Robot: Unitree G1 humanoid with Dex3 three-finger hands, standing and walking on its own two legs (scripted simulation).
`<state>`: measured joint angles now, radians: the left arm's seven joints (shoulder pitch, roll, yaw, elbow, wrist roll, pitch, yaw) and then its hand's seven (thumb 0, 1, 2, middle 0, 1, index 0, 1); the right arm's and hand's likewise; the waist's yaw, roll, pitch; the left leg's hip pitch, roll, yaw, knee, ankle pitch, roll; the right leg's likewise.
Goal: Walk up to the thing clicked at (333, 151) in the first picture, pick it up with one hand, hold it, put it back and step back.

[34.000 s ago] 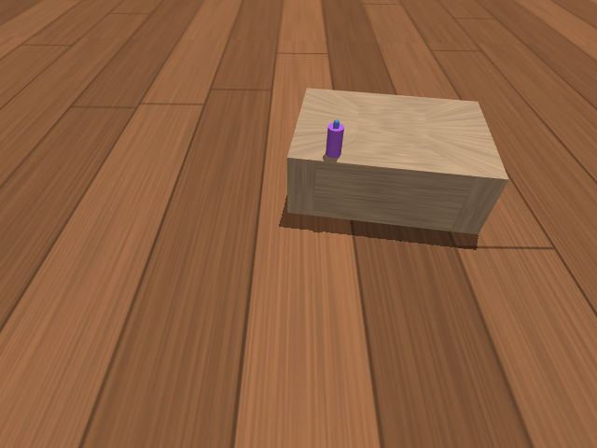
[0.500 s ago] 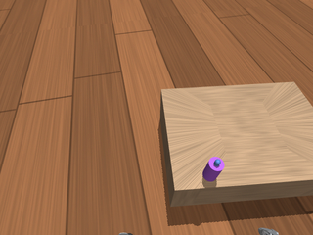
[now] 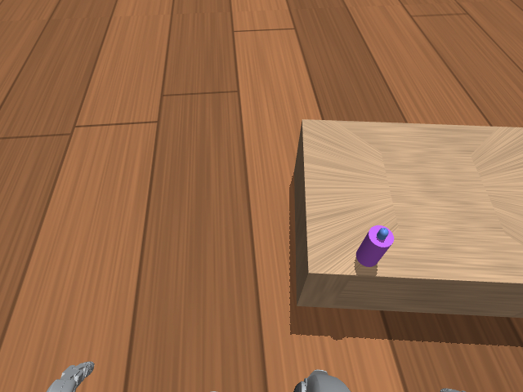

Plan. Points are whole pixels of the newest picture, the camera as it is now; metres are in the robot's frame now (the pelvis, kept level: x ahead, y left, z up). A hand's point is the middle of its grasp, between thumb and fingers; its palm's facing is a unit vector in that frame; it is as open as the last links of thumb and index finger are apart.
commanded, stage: step back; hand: right
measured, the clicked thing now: (375, 244) +0.52 -0.31 -0.34
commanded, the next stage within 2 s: none
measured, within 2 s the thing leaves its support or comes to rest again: neither
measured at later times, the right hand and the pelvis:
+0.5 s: hand out of the picture -0.06 -0.26 -0.15, palm faces +0.09 +0.94 -0.33, open 7.4 cm; pelvis -0.15 +0.01 +0.01, yaw -8 degrees
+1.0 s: hand out of the picture -0.24 -0.22 -0.12, palm faces +0.03 +0.91 -0.41, open 7.4 cm; pelvis -0.31 +0.05 +0.01, yaw -6 degrees
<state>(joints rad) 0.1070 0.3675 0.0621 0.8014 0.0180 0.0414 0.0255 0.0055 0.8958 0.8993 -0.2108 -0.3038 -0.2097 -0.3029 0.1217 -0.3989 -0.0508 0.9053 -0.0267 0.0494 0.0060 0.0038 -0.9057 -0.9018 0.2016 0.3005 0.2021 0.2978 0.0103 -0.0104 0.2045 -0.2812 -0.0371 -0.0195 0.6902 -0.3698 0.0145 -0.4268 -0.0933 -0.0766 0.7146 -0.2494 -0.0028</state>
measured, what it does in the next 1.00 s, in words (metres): walks backwards: right foot, then left foot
